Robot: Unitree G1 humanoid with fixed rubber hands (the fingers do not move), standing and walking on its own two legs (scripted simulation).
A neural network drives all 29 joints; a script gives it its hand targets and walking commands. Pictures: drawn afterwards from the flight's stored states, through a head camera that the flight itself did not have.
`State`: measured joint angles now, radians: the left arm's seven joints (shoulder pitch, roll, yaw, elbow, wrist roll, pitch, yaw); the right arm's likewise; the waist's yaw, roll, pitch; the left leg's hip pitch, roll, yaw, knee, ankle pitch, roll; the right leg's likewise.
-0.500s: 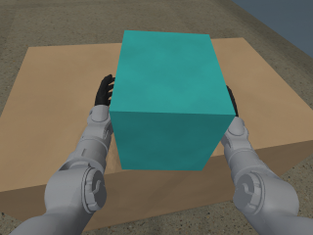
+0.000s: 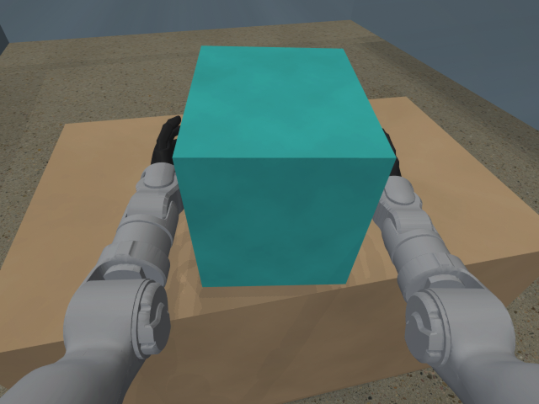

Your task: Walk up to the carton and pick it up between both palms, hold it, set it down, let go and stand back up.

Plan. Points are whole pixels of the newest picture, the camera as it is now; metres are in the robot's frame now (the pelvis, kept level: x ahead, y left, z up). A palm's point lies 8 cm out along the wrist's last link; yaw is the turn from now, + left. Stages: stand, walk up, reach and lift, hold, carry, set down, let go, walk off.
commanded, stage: reach and lift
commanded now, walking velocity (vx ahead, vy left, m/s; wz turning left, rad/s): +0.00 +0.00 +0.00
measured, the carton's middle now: (274, 165) +0.47 +0.01 +0.14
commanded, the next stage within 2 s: none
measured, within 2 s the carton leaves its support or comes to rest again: neither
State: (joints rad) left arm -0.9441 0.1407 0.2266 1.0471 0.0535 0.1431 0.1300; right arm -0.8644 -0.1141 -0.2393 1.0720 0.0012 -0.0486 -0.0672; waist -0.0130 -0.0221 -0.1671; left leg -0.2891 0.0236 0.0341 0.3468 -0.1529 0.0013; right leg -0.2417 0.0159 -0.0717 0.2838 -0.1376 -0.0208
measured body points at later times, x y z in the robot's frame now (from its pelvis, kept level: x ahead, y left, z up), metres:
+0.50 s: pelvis -0.02 +0.00 +0.00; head -0.08 +0.03 +0.45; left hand +0.39 +0.17 +0.20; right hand +0.38 -0.17 +0.19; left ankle +0.01 +0.11 -0.75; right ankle +0.00 -0.10 -0.75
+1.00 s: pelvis -0.02 +0.00 +0.00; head -0.09 +0.01 +0.44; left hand +0.38 +0.17 +0.23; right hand +0.38 -0.17 +0.23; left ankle +0.01 +0.11 -0.75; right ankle +0.00 -0.10 -0.75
